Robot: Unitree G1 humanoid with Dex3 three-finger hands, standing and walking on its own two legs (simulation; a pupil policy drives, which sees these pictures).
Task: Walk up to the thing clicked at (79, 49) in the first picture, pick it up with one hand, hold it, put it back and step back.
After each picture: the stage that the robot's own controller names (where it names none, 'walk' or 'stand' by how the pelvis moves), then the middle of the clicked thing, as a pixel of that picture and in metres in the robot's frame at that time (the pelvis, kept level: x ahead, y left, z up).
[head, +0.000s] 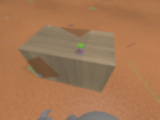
stand; (80, 49) +0.69 +0.13 -0.04
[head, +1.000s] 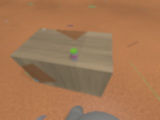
walk; (74, 55) +0.58 +0.20 -0.03
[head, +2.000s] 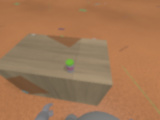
stand; (70, 66) +0.46 +0.18 -0.04
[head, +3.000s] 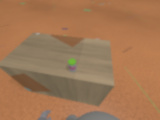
stand; (72, 65) +0.47 +0.17 -0.04
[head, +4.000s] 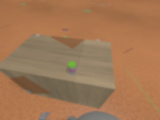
stand; (72, 68) +0.45 +0.17 -0.05
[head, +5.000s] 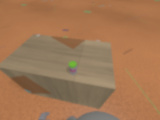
stand; (73, 68) +0.45 +0.16 -0.05
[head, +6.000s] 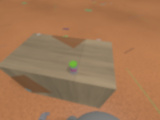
stand; (73, 67) +0.45 +0.16 -0.05
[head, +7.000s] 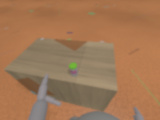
rise first; (73, 69) +0.44 +0.18 -0.04
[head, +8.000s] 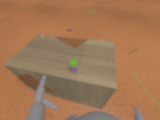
go down; (74, 67) +0.46 +0.18 -0.04
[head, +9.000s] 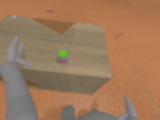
go down; (63, 58) +0.47 +0.17 +0.00
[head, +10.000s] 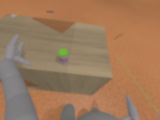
go down; (63, 57) +0.46 +0.17 +0.02
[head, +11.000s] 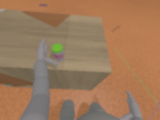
close in; (58, 53) +0.47 +0.19 +0.04
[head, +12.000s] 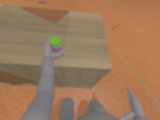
close; (57, 47) +0.50 +0.19 +0.06
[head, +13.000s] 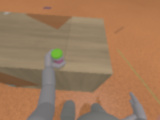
lift; (58, 58) +0.43 +0.19 +0.05
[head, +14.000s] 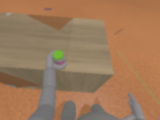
lift; (59, 59) +0.42 +0.19 +0.05
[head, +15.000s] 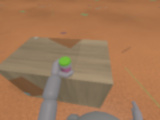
lift; (66, 67) +0.33 +0.16 +0.15
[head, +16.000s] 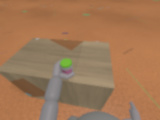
hold; (67, 68) +0.32 +0.16 +0.13
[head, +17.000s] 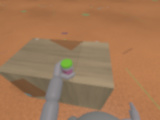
hold; (67, 69) +0.32 +0.15 +0.13
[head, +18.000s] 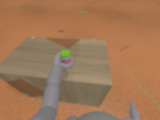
crouch; (66, 59) +0.40 +0.17 +0.13
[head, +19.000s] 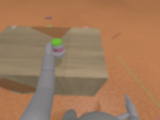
lower; (58, 48) +0.49 +0.19 +0.11
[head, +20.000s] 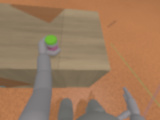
lower; (52, 45) +0.51 +0.20 +0.06
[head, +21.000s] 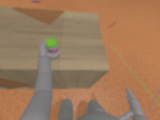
lower; (53, 48) +0.49 +0.20 +0.06
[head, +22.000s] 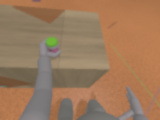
lower; (53, 47) +0.50 +0.20 +0.06
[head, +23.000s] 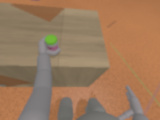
rest; (52, 45) +0.51 +0.19 +0.07
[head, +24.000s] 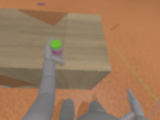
withdraw; (57, 49) +0.49 +0.18 +0.06
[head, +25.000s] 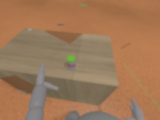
sink last; (71, 63) +0.45 +0.16 +0.01
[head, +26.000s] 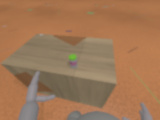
stand; (73, 61) +0.50 +0.19 +0.01
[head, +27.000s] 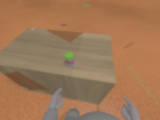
stand; (70, 60) +0.48 +0.19 +0.02
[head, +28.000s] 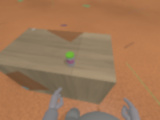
stand; (70, 59) +0.48 +0.19 +0.02
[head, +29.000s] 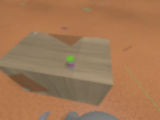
stand; (70, 62) +0.48 +0.19 -0.02
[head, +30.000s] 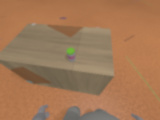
walk; (71, 55) +0.52 +0.18 -0.03
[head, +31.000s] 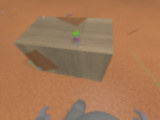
walk; (76, 38) +0.74 +0.20 -0.02
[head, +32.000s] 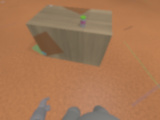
walk; (83, 21) +1.05 +0.14 -0.02
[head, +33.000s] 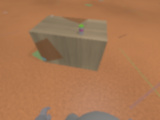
stand; (81, 29) +1.08 +0.18 -0.04
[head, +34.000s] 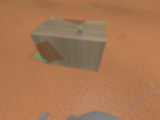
stand; (80, 31) +1.09 +0.18 -0.04
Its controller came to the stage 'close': yes
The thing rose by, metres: 0.19
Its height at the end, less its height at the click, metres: +0.00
